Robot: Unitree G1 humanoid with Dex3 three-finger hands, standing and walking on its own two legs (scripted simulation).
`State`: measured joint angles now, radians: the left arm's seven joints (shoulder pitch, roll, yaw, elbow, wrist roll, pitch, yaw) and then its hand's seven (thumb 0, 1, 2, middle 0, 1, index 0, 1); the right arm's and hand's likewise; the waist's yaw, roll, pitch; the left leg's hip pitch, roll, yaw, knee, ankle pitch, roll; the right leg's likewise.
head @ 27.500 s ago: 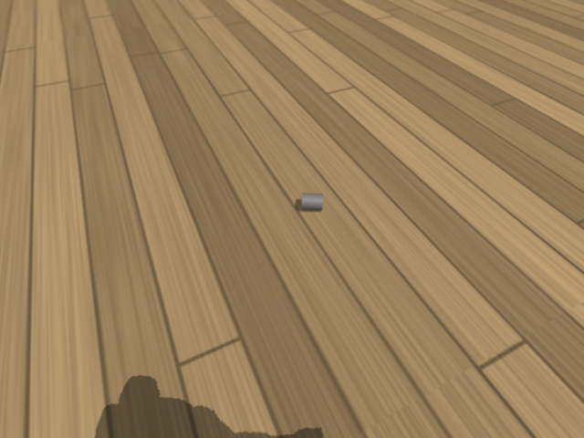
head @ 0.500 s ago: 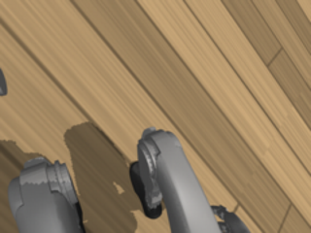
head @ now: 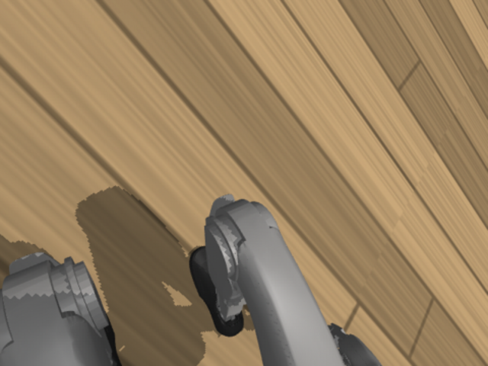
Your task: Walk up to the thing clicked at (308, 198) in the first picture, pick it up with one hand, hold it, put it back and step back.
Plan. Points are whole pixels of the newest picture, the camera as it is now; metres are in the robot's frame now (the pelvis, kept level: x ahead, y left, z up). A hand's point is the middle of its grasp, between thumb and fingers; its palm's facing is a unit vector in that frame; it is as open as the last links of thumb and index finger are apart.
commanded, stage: rest palm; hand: left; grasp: from above
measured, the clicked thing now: out of the picture +0.53 +0.34 -0.28
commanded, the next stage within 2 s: close in 1.52 s
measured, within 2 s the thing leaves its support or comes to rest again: neither
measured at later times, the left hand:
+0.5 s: hand out of the picture +0.50 +0.32 -0.22, palm faces -0.48 -0.08 -0.87, open 13.2 cm
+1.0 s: hand out of the picture +0.50 +0.32 -0.23, palm faces -0.46 -0.08 -0.89, open 12.2 cm
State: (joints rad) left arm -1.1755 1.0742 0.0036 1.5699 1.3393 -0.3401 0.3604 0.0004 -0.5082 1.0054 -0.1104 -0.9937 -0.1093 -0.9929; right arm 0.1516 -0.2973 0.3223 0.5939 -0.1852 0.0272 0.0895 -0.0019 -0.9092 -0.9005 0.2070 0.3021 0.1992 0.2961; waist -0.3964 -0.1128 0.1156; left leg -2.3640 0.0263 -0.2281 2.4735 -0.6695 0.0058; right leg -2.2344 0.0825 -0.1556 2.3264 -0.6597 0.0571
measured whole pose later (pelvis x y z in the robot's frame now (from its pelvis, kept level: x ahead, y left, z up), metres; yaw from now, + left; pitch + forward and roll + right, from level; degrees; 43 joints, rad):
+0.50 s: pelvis +0.00 +0.00 +0.00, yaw -1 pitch +30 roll -14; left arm -1.17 1.10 0.01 1.61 1.30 -0.29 0.39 0.00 -0.37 0.88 -0.20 -0.92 -0.21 -0.91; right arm 0.11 -0.31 0.35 0.58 -0.19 -0.05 0.10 0.00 -0.91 -0.90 0.21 0.30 0.20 0.30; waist -0.42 -0.13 0.16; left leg -2.35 0.03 -0.25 2.50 -0.69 0.00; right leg -2.23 0.09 -0.17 2.34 -0.67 0.06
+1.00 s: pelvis +0.00 +0.00 +0.00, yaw -2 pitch +29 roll -15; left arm -1.18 1.12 -0.01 1.66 1.31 -0.29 0.45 0.00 -0.21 0.81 -0.29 -0.87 -0.31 -0.85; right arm 0.10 -0.32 0.38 0.57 -0.21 -0.08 0.10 0.00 -0.91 -0.90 0.21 0.30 0.20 0.30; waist -0.43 -0.15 0.17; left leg -2.35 0.03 -0.27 2.51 -0.70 0.00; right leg -2.22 0.10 -0.18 2.34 -0.66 0.06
